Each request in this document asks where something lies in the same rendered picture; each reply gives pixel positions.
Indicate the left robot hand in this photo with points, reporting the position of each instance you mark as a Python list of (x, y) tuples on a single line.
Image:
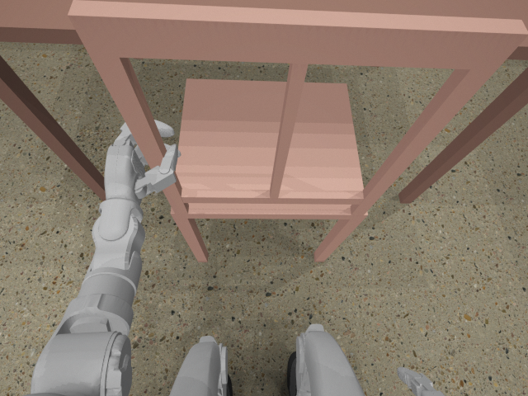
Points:
[(125, 164)]

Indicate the table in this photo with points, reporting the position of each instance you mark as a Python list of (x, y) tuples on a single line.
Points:
[(46, 21)]

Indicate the robot left forearm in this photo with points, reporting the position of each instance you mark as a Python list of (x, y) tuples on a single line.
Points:
[(104, 302)]

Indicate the robot right shin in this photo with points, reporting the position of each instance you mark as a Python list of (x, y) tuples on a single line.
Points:
[(303, 384)]

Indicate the right robot hand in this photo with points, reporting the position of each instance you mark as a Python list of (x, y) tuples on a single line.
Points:
[(418, 383)]

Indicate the chair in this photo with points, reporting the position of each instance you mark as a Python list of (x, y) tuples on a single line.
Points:
[(282, 150)]

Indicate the robot left thigh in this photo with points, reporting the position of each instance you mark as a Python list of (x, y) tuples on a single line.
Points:
[(203, 370)]

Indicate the robot left upper arm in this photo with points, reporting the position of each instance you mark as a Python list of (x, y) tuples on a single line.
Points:
[(85, 364)]

